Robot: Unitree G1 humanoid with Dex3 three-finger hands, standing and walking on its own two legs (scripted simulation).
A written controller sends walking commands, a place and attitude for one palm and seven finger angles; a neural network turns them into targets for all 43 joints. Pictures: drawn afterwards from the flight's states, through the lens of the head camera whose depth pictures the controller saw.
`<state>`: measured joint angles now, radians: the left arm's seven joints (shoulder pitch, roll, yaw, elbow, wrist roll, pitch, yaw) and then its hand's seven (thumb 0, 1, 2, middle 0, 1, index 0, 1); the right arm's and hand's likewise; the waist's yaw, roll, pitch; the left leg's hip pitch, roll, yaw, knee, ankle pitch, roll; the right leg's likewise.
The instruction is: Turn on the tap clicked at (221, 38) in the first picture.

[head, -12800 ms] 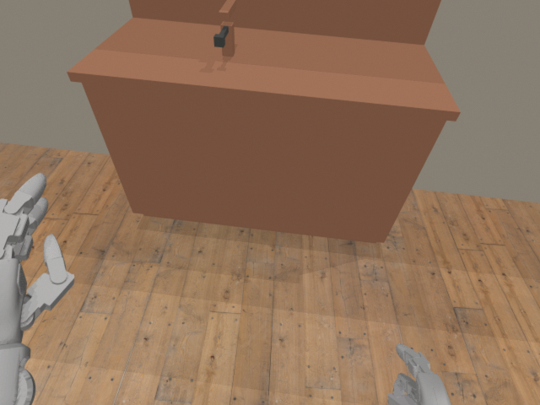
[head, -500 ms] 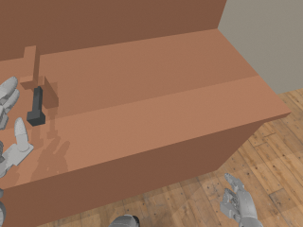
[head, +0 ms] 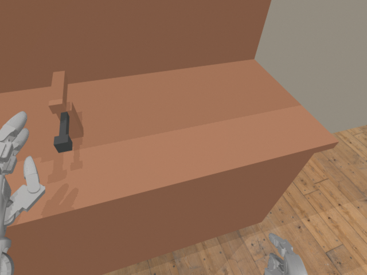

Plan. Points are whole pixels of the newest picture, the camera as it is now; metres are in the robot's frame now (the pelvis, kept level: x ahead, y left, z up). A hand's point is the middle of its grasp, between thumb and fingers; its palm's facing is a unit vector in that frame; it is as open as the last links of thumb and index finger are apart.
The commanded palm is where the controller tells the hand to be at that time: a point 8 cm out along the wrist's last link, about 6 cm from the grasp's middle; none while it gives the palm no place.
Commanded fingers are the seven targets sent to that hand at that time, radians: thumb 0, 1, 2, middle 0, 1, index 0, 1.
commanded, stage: come to a stop and stand still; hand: left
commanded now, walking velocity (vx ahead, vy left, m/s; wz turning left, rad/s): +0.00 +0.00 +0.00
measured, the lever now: (63, 143) +0.35 +0.30 +0.10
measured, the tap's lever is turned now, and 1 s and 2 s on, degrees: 0 0 0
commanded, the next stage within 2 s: look again from close up in 0.64 s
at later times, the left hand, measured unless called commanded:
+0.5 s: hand (9, 172) +0.22 +0.30 +0.18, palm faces +0.42 -0.81 -0.41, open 7.4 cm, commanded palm +0.16 +0.30 +0.18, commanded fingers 0.00 0.90 0.90 -0.20 -0.30 -0.20 -0.30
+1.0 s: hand (35, 176) +0.22 +0.27 +0.16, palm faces +0.36 -0.86 -0.37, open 7.4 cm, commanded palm +0.17 +0.30 +0.18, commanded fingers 0.00 0.90 0.90 -0.20 -0.30 -0.20 -0.30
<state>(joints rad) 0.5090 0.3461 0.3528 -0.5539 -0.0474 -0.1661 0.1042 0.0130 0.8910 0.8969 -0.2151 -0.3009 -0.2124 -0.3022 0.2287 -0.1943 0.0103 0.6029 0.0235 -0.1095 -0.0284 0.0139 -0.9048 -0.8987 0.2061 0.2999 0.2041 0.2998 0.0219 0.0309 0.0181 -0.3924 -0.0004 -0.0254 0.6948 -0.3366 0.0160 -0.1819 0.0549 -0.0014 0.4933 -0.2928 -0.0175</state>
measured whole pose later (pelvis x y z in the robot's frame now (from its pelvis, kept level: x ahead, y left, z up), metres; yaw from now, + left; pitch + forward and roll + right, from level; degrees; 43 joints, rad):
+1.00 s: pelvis +0.00 +0.02 +0.01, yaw -2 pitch -1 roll -2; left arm 0.44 0.35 0.35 -0.44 -0.03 -0.21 0.10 0.01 0.89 0.90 -0.21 -0.30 -0.21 -0.30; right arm 0.20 -0.20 0.01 0.58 0.03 -0.10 -0.02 0.01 -0.91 -0.90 0.20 0.30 0.20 0.30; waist 0.03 -0.01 0.03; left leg -0.26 -0.04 0.01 0.47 -0.20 0.07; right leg -0.14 0.01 0.01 0.38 -0.23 0.03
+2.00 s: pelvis +0.01 +0.02 +0.01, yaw -2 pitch -1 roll -2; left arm 0.42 0.36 0.37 -0.46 -0.04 -0.20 0.09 0.02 0.89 0.90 -0.21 -0.30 -0.21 -0.30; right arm 0.19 -0.19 0.02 0.57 0.02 -0.12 -0.03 0.01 -0.91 -0.90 0.20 0.30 0.20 0.30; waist 0.03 -0.03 0.05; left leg -0.25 -0.03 0.02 0.46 -0.20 0.06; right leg -0.14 0.01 0.02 0.39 -0.24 0.02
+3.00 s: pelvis -0.03 -0.04 -0.02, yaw +1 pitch -3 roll -1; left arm 0.23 0.36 0.41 -0.31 -0.11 -0.11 0.12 0.02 0.89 0.90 -0.21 -0.30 -0.21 -0.30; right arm 0.14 -0.24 0.05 0.67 -0.01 -0.10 -0.06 0.01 -0.91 -0.90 0.20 0.30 0.20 0.30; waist 0.09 0.04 0.00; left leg -0.40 0.01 -0.07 0.71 -0.27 -0.01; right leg -0.29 0.04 -0.14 0.69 -0.36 -0.07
